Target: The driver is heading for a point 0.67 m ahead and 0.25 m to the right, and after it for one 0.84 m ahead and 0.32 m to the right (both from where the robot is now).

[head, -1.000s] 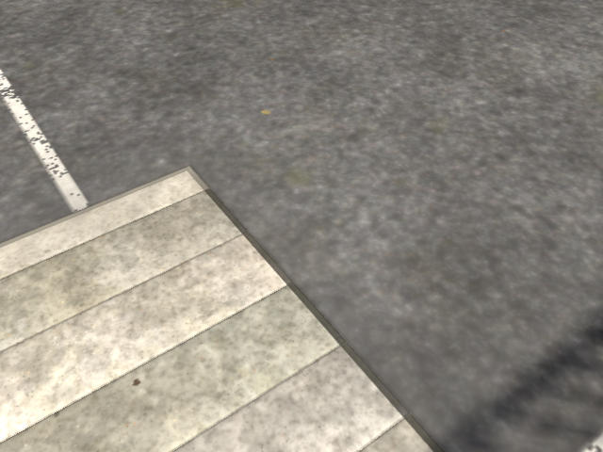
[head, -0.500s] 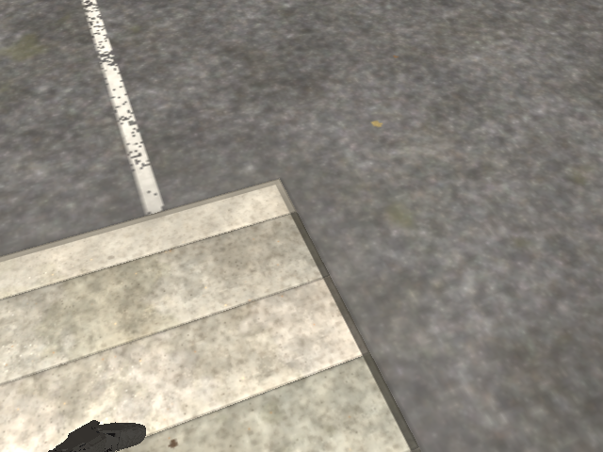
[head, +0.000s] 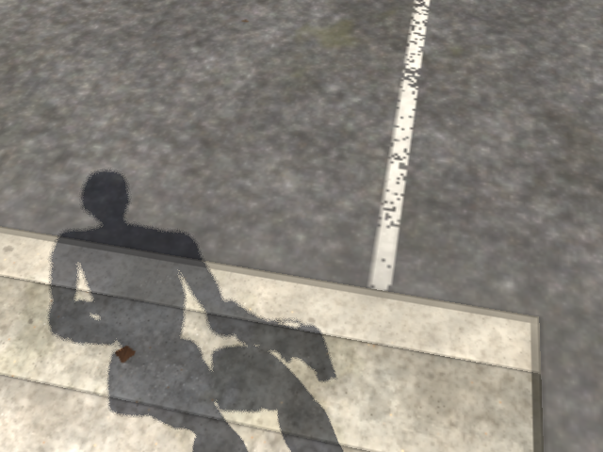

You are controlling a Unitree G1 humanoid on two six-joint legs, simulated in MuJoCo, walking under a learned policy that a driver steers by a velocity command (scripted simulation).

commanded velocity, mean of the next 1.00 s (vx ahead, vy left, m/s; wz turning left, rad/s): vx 0.12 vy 0.00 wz -0.49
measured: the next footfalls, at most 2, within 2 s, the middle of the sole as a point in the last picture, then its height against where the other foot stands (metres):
right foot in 0.24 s outside the picture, level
left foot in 0.66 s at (294, 442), level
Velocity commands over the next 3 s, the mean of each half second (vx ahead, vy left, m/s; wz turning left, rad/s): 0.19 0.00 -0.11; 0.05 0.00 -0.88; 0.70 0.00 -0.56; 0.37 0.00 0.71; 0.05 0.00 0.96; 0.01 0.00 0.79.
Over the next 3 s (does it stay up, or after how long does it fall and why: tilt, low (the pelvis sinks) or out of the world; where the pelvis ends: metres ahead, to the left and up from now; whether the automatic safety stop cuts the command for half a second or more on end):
stays up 0.74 -0.54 0.01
